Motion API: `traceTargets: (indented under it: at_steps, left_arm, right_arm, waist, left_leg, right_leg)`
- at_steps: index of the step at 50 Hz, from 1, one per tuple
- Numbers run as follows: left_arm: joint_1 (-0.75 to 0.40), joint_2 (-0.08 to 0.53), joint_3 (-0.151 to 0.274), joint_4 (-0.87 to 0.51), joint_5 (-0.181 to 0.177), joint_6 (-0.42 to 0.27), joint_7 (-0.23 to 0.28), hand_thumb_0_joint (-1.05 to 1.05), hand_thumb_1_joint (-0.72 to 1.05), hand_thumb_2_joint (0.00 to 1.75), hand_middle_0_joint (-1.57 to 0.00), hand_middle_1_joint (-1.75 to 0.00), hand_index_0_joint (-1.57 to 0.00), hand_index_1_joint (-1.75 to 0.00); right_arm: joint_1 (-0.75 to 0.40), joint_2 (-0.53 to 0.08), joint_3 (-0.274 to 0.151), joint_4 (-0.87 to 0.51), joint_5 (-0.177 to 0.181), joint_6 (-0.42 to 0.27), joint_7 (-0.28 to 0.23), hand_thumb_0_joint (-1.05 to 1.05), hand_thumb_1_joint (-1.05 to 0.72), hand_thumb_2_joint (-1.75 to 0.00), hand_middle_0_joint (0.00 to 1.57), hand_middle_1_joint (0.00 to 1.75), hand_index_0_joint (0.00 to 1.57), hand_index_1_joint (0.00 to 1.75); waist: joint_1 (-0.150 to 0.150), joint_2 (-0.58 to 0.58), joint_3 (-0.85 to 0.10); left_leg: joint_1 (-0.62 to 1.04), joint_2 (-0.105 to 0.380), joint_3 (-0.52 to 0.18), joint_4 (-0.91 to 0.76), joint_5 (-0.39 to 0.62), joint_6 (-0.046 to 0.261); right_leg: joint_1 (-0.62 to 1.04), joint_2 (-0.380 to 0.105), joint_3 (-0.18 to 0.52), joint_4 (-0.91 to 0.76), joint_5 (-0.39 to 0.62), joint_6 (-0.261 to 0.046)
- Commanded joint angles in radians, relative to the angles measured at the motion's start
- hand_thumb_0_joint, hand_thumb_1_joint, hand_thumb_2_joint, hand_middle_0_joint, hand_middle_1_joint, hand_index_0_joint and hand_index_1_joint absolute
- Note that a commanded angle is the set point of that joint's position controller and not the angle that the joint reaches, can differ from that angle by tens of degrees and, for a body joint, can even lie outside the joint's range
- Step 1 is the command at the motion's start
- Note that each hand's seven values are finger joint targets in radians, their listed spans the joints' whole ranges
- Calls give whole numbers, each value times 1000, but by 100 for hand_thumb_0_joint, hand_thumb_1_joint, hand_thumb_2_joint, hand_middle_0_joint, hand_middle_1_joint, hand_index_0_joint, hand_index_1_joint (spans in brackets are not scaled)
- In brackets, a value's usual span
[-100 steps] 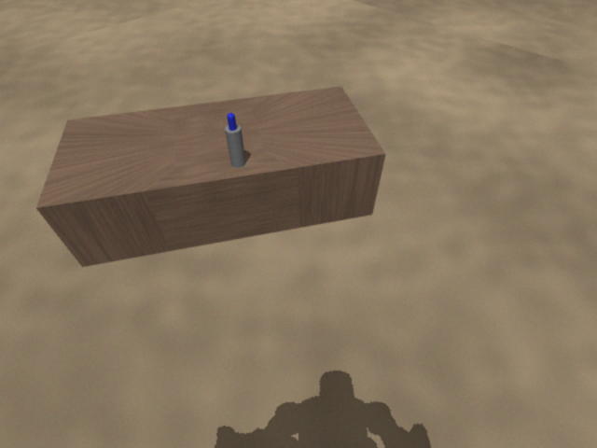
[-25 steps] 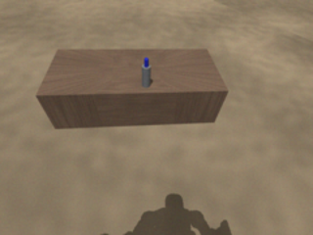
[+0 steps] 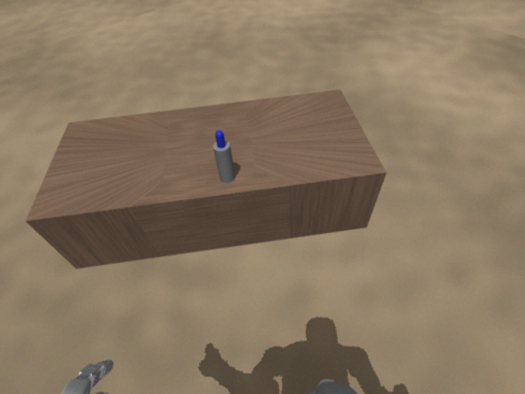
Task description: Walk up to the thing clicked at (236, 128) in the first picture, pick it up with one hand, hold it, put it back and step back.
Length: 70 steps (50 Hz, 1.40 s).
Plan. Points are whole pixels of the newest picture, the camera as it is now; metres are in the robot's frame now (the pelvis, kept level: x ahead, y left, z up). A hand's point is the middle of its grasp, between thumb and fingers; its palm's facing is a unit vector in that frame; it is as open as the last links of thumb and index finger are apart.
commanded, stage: walk up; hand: left
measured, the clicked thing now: (223, 156) +0.91 +0.15 -0.28
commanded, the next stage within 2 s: none
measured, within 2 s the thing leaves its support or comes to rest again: neither
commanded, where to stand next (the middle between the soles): +0.52 -0.08 m, yaw +2 degrees
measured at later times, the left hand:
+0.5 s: hand (140, 364) +0.21 +0.24 -0.15, palm faces -0.01 -0.95 -0.30, open 7.4 cm
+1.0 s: hand (191, 258) +0.40 +0.16 -0.10, palm faces +0.03 -0.91 -0.42, open 7.4 cm
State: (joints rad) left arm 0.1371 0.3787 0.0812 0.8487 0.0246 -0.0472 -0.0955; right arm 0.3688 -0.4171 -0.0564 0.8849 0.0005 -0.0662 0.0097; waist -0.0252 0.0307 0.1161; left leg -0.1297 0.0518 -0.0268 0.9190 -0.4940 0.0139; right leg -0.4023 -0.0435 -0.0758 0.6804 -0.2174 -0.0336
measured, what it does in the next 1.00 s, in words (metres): walks ahead: left foot, then right foot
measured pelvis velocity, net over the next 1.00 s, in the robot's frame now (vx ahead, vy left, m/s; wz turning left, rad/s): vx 0.36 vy -0.12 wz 0.01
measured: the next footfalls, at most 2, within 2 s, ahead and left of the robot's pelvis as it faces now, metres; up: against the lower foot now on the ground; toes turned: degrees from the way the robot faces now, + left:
left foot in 0.40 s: +0.32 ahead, +0.10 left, +0.00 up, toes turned +6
right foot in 0.80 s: +0.49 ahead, -0.24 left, +0.00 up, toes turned +1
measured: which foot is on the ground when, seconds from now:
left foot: up 0.00-0.38, down 0.40-0.84, up 0.86-1.00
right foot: down 0.00-0.44, up 0.46-0.78, down 0.80-1.00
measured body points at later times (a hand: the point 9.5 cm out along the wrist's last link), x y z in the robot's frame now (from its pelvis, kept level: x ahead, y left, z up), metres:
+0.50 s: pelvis +0.20 -0.02 +0.01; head +0.23 +0.01 +0.45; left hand +0.22 +0.29 -0.13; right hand +0.30 -0.34 -0.08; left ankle +0.28 +0.09 -0.72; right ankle +0.12 -0.12 -0.66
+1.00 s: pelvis +0.36 -0.12 +0.02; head +0.36 -0.15 +0.46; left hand +0.40 +0.21 -0.07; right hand +0.44 -0.44 -0.11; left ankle +0.36 +0.04 -0.64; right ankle +0.40 -0.23 -0.72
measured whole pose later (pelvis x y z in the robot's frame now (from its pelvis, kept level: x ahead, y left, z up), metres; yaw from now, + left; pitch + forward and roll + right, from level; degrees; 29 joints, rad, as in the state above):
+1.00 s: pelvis +0.36 -0.12 +0.02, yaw +1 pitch -3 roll +1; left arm 0.34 0.38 0.06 0.83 0.01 -0.07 -0.06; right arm 0.31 -0.45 -0.05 0.85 0.00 -0.04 0.04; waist 0.04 0.06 0.07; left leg -0.46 0.05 0.00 1.09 -0.39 0.03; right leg -0.27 -0.06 -0.07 0.59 -0.26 -0.03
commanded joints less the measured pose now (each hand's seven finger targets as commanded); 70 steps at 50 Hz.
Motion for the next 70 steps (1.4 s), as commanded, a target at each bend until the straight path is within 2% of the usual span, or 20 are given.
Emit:
traceTargets:
  at_steps: [1, 5, 15, 19, 20, 22, 23, 29, 35, 40, 41, 42, 44, 49, 53, 60, 63, 65, 66, 70]
  left_arm:
    - [157, 315, 91, -51, -28, -14, 47, 0, 90, 90, -20, -30, -20, -30]
    - [98, 243, 60, -78, -20, -30, 48, 0, 90, 90, -20, -30, -20, -30]
    - [191, 257, 57, -123, -4, -29, 37, 0, 90, 90, -20, -30, -20, -30]
    - [199, 265, 49, -133, -5, -13, 39, 0, 90, 90, -20, -30, -20, -30]
    - [219, 224, 32, -144, -9, -12, 42, 0, 90, 90, -20, -30, -20, -30]
    - [283, 173, 27, -143, -20, 0, 49, 0, 90, 90, -20, -30, -20, -30]
    - [267, 287, 51, -126, -13, 15, 61, 0, 90, 90, -20, -30, -20, -30]
    - [289, 219, 44, -72, -18, 18, 35, 0, 90, 90, -20, -30, -20, -30]
    - [189, 207, 46, -88, -11, 7, 7, 0, 90, 90, -20, -30, -20, -30]
    - [303, 253, 78, -24, 6, -21, 21, 0, 90, 90, -20, -30, -20, -30]
    - [389, 300, 97, -8, 9, -34, 34, 0, 90, 90, -20, -30, -20, -30]
    - [386, 378, 108, -36, 10, -48, 47, 0, 90, 90, -20, -30, -20, -30]
    - [304, 406, 101, -66, -9, -39, 46, 0, 90, 90, -20, -30, -20, -30]
    - [223, 297, 57, -73, -26, -53, 69, 0, 90, 90, -20, -30, -20, -30]
    - [230, 301, 56, -99, -18, -64, 73, 0, 90, 90, -20, -30, -20, -30]
    - [224, 280, 19, -89, -19, -45, 101, 0, 90, 90, -20, -30, -20, -30]
    - [184, 235, -2, -99, -32, -32, 110, 0, 90, 90, -20, -30, -20, -30]
    - [255, 161, -26, -91, -50, -14, 114, 0, 90, 90, -20, -30, -20, -30]
    - [267, 210, -13, -54, -40, 4, 126, 0, 90, 90, -20, -30, -20, -30]
    - [240, 219, -9, -1, -32, 5, 116, 0, 90, 90, -20, -30, -20, -30]
  right_arm:
    - [12, -245, -58, -73, 9, -34, -21, 0, -90, -90, 20, 30, 20, 30]
    - [70, -187, -49, -52, -4, -15, 7, 0, -90, -90, 20, 30, 20, 30]
    - [-123, -156, -53, -119, -19, -32, 26, 0, -90, -90, 20, 30, 20, 30]
    - [-19, -169, -66, -96, -16, -48, 8, 0, -90, -90, 20, 30, 20, 30]
    - [81, -217, -82, -71, -25, -55, -3, 0, -90, -90, 20, 30, 20, 30]
    - [165, -348, -118, -100, -36, -56, -25, 0, -90, -90, 20, 30, 20, 30]
    - [114, -360, -129, -106, -2, -50, -27, 0, -90, -90, 20, 30, 20, 30]
    - [-29, -254, -75, -140, -1, -56, -14, 0, -90, -90, 20, 30, 20, 30]
    - [-69, -302, -87, -164, -14, -57, 6, 0, -90, -90, 20, 30, 20, 30]
    - [-73, -234, -66, -170, -15, -27, 13, 0, -90, -90, 20, 30, 20, 30]
    - [-28, -163, -43, -168, -14, -24, 12, 0, -90, -90, 20, 30, 20, 30]
    - [-4, -82, -11, -192, -5, -25, 12, 0, -90, -90, 20, 30, 20, 30]
    - [-55, -231, -51, -164, -13, -17, -6, 0, -90, -90, 20, 30, 20, 30]
    - [13, -199, -53, -90, -1, -1, 22, 0, -90, -90, 20, 30, 20, 30]
    - [-45, -177, -55, -109, -14, 16, 40, 0, -90, -90, 20, 30, 20, 30]
    - [-125, -113, -35, -110, -14, 17, 19, 0, -90, -90, 20, 30, 20, 30]
    - [-27, -171, -51, -61, -23, 7, 3, 0, -90, -90, 20, 30, 20, 30]
    - [-39, -258, -63, -90, -16, 3, -9, 0, -90, -90, 20, 30, 20, 30]
    - [-59, -279, -72, -77, 1, 9, -9, 0, -90, -90, 20, 30, 20, 30]
    - [-190, -219, -43, -94, -9, 26, -14, 0, -90, -90, 20, 30, 20, 30]
  waist:
    - [102, -185, -106]
    - [34, -173, -31]
    - [92, -120, -43]
    - [21, -54, -119]
    - [-30, 59, -180]
    - [-48, 209, -238]
    - [-44, 111, -216]
    - [32, 102, -49]
    - [13, 199, -31]
    - [93, 1, -115]
    - [140, -223, -149]
    - [128, -427, -121]
    - [116, -299, -27]
    - [40, -207, -27]
    - [54, -169, -40]
    - [59, -151, -109]
    - [-3, -28, -187]
    - [23, 149, -236]
    - [18, 174, -247]
    - [48, 152, -162]
  left_leg:
    - [-447, -13, -69, 388, 65, 36]
    - [-354, 18, -17, 208, 195, 23]
    - [-316, 33, 74, -284, 316, -10]
    - [-37, -34, 130, -416, 351, 33]
    - [133, -11, 71, -458, 293, 70]
    - [320, 413, -640, -624, 60, 237]
    - [272, 476, -684, -630, 11, 312]
    - [-103, 216, -72, -604, 387, 189]
    - [-183, 198, -23, -629, 116, 195]
    - [-311, 129, 37, -318, 43, 135]
    - [-367, 64, 96, -28, 102, 99]
    - [-563, -65, 114, 215, -36, 35]
    - [-591, 15, -3, 275, -34, 16]
    - [-433, 38, -13, 153, 189, 14]
    - [-437, 46, 6, -23, 229, -13]
    - [-203, -18, 72, -270, 330, 13]
    - [19, -6, 38, -429, 557, 71]
    - [109, 289, -367, -493, 748, 230]
    - [85, 340, -423, -511, 593, 301]
    - [-122, 186, -180, -502, 451, 202]
  right_leg:
    - [354, -326, 522, -419, -115, -230]
    - [166, -175, 228, -416, 27, -163]
    - [242, -185, 140, -354, 145, -166]
    - [179, -152, 102, -130, 282, -128]
    - [102, -82, 48, 88, 284, -96]
    - [-284, 104, 59, 469, -339, -11]
    - [-276, 14, 170, 565, -360, -25]
    - [-96, -40, 137, 367, -146, 18]
    - [2, -68, 56, 30, -10, 31]
    - [312, 19, -27, -101, -53, 6]
    - [400, -54, 124, -223, -216, -17]
    - [418, -288, 551, -410, -332, -107]
    - [282, -399, 715, -452, -322, -261]
    - [164, -209, 277, -399, -13, -170]
    - [199, -233, 223, -425, -43, -191]
    - [184, -213, 92, -173, 572, -143]
    - [112, -125, 29, 53, 385, -60]
    - [-62, 51, 32, 283, -350, 10]
    - [-35, 1, 64, 333, -428, 3]
    - [25, -24, 77, 189, -306, 3]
